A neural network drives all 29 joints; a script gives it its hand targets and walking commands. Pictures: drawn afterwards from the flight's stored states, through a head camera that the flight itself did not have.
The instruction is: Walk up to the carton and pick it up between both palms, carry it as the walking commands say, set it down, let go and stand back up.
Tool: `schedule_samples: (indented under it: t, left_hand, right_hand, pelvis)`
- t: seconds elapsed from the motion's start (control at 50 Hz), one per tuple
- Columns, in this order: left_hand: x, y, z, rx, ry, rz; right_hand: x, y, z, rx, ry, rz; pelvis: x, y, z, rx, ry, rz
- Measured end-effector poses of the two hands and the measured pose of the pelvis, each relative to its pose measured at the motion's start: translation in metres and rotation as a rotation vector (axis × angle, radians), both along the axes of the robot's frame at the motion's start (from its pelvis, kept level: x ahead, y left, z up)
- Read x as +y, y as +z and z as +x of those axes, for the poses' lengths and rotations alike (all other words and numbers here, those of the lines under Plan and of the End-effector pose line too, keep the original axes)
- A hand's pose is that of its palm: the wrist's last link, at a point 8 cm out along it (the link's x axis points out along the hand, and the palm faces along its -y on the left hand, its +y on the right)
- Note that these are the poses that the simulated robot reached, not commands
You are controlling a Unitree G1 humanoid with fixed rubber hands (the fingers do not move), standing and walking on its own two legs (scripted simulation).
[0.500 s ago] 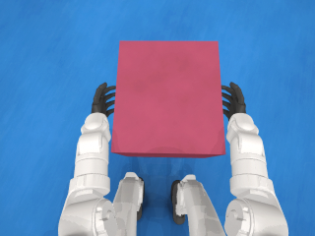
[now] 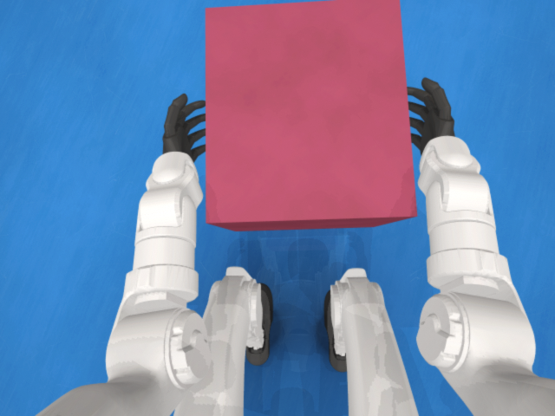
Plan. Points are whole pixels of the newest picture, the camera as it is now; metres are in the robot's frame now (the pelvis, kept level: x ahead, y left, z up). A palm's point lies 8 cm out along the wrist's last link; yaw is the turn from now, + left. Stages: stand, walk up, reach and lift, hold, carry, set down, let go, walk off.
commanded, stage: set down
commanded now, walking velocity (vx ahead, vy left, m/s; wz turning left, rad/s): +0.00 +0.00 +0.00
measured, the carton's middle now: (302, 134) +0.51 -0.02 -0.15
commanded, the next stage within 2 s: none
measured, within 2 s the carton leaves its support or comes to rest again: neither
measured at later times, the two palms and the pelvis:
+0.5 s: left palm (209, 167) +0.47 +0.15 -0.20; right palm (404, 149) +0.50 -0.19 -0.20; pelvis -0.04 -0.01 -0.07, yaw +0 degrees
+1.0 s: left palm (218, 163) +0.50 +0.15 -0.28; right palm (389, 145) +0.53 -0.19 -0.28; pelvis -0.03 +0.00 -0.14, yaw +0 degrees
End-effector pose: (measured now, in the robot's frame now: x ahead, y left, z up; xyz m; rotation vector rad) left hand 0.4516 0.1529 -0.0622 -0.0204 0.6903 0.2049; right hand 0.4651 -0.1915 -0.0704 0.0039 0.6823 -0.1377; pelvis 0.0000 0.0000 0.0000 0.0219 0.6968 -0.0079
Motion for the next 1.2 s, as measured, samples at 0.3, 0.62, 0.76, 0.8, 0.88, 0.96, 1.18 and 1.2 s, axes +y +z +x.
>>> schedule_samples:
  t: [0.3,0.62,0.76,0.8,0.88,0.96,1.18,1.2]
  left_hand:
    - [0.001,-0.066,0.022,-0.029,0.003,0.011]
    - [-0.002,-0.129,0.023,-0.049,0.019,0.025]
    - [0.002,-0.136,0.044,0.012,-0.002,0.072]
    - [0.004,-0.140,0.049,-0.017,-0.003,0.074]
    - [0.007,-0.162,0.058,-0.050,0.016,0.037]
    - [0.003,-0.199,0.055,0.012,0.010,0.045]
    - [0.002,-0.207,0.066,0.002,0.012,0.068]
    - [0.001,-0.210,0.067,0.008,0.015,0.061]
  right_hand:
    - [0.001,-0.062,0.029,-0.023,0.024,-0.020]
    - [-0.001,-0.121,0.039,-0.048,0.051,-0.023]
    - [0.004,-0.131,0.060,0.009,0.053,-0.028]
    - [0.006,-0.137,0.065,-0.020,0.057,-0.031]
    - [0.008,-0.159,0.071,-0.051,0.041,-0.012]
    - [0.005,-0.196,0.070,0.008,0.052,-0.027]
    - [0.004,-0.208,0.078,-0.024,0.041,-0.011]
    - [0.004,-0.207,0.081,-0.020,0.043,-0.021]
  pelvis:
    - [-0.008,-0.046,-0.027,-0.104,0.005,0.003]
    - [-0.014,-0.086,-0.043,-0.259,-0.015,0.029]
    - [-0.011,-0.097,-0.044,-0.238,-0.028,0.027]
    - [-0.010,-0.100,-0.045,-0.264,-0.027,0.024]
    - [-0.008,-0.116,-0.042,-0.237,-0.013,0.019]
    - [-0.005,-0.131,-0.037,-0.208,-0.006,0.012]
    - [-0.002,-0.151,-0.027,-0.224,-0.004,0.025]
    - [-0.002,-0.152,-0.027,-0.223,-0.006,0.026]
